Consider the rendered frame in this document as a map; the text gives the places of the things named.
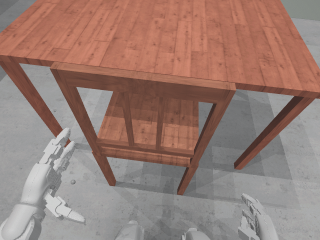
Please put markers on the right robot hand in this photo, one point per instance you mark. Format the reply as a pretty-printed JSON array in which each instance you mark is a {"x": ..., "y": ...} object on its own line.
[{"x": 261, "y": 225}]

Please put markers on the left robot shin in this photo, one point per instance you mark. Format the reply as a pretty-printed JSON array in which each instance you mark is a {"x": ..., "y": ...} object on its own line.
[{"x": 133, "y": 222}]

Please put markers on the robot shin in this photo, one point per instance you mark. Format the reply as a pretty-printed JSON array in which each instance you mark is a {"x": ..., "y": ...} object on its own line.
[
  {"x": 133, "y": 222},
  {"x": 192, "y": 229}
]

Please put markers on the chair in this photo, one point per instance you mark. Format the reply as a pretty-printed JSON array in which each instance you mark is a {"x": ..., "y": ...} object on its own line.
[{"x": 150, "y": 117}]

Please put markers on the left robot hand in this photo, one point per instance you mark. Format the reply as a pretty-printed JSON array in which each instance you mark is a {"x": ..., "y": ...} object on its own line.
[{"x": 47, "y": 172}]

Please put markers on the table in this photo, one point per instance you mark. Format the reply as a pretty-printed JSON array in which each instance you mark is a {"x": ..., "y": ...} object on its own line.
[{"x": 252, "y": 43}]

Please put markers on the robot left forearm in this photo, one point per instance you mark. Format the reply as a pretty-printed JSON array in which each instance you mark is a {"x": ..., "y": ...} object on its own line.
[{"x": 24, "y": 223}]

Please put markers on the right robot shin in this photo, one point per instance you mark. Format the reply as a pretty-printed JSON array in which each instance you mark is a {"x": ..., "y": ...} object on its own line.
[{"x": 192, "y": 229}]

